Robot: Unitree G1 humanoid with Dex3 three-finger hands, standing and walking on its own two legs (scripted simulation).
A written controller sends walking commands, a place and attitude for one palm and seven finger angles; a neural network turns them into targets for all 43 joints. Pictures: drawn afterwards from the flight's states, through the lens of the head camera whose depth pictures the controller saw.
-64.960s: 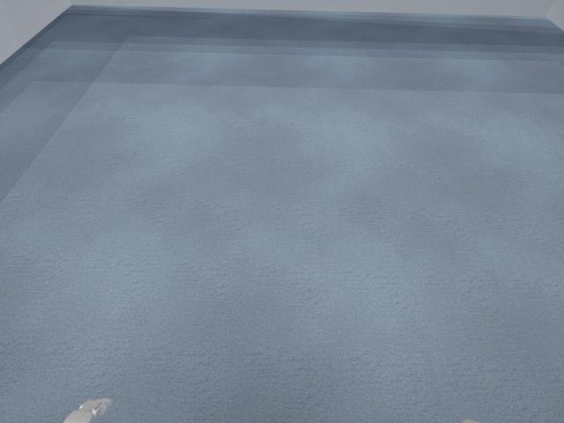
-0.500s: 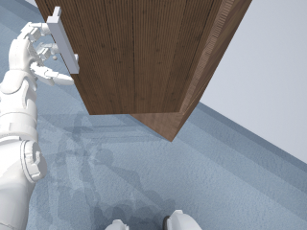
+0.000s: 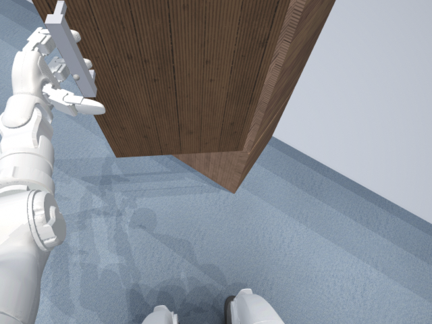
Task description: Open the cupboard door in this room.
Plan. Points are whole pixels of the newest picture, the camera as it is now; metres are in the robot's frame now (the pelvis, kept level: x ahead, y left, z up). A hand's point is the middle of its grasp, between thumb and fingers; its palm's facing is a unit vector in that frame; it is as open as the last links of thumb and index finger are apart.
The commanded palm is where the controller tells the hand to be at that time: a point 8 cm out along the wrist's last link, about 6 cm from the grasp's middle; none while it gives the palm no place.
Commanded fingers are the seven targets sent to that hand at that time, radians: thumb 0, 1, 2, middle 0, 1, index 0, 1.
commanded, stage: slide the fingers in behind the handle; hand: left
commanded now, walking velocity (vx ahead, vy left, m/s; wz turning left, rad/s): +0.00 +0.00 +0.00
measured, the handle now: (76, 53) +0.58 +0.20 +0.12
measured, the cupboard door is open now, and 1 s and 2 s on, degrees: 39 38 67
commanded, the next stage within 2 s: close the thumb around the handle in 0.38 s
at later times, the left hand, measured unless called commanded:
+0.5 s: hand (78, 72) +0.54 +0.19 +0.11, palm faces -0.01 -1.00 +0.00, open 13.7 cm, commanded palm +0.51 +0.23 +0.11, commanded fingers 0.00 -0.39 0.35 -0.31 -1.21 -0.31 -1.21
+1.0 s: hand (77, 73) +0.53 +0.19 +0.11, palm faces +0.00 -1.00 +0.00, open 7.2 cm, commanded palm +0.51 +0.24 +0.11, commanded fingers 0.00 0.90 0.90 -0.40 -1.35 -0.40 -1.35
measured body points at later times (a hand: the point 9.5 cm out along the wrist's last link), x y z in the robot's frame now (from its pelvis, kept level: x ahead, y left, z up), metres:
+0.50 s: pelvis +0.01 +0.01 +0.00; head +0.13 +0.02 +0.43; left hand +0.53 +0.25 +0.11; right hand -0.02 -0.25 -0.11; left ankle -0.02 +0.11 -0.70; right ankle +0.03 -0.13 -0.70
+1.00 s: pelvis +0.01 +0.01 +0.00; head +0.13 +0.02 +0.43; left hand +0.53 +0.25 +0.12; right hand +0.00 -0.26 -0.11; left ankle -0.02 +0.11 -0.70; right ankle +0.03 -0.13 -0.70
